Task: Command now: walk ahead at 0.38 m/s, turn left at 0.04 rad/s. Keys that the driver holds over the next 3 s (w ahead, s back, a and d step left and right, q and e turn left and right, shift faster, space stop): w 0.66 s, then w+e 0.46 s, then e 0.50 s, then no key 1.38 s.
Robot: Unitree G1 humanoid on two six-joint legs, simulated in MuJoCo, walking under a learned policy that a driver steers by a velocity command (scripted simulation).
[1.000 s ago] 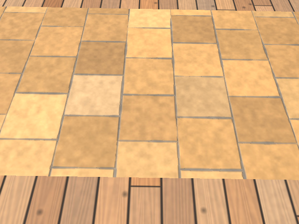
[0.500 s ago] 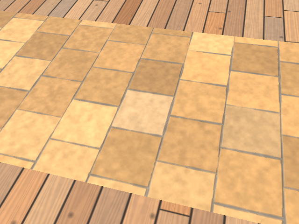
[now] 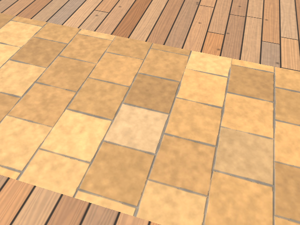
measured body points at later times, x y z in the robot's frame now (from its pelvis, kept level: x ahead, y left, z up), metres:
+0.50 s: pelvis +0.23 -0.07 +0.00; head +0.25 -0.08 +0.45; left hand +0.22 +0.19 -0.14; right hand +0.34 -0.32 -0.13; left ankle +0.33 +0.08 -0.68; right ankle +0.20 -0.13 -0.74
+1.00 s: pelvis +0.52 -0.02 +0.00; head +0.54 -0.02 +0.45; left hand +0.62 +0.23 -0.14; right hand +0.51 -0.28 -0.13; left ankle +0.51 +0.04 -0.74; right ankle +0.55 -0.17 -0.66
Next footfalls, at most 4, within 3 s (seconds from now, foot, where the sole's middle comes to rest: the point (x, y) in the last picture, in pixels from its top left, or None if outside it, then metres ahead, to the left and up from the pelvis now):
0.20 right None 0.24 -0.14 -0.78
0.74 left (139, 219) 0.55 0.05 -0.78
1.26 right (182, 169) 0.80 -0.17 -0.78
1.88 left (149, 156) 0.88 -0.01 -0.78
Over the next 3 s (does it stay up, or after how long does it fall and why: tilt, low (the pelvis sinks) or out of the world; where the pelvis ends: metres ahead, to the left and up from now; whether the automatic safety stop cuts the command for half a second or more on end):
stays up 0.76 -0.07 0.00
